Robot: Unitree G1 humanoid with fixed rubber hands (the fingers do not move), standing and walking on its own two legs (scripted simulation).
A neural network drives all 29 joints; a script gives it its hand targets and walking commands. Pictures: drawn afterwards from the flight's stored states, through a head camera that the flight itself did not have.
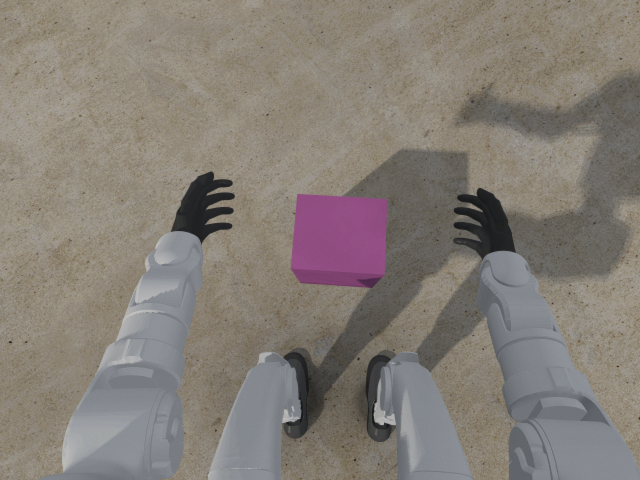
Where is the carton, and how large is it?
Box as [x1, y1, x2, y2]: [291, 194, 386, 287]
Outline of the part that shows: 297,194 291,269 299,281 306,283 372,287 384,274 386,199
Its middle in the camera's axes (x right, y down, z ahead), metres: +0.04 +0.01 +0.95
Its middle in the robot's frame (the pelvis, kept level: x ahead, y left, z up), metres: +0.49 -0.01 -0.55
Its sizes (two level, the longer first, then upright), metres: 0.197 0.166 0.259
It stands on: the floor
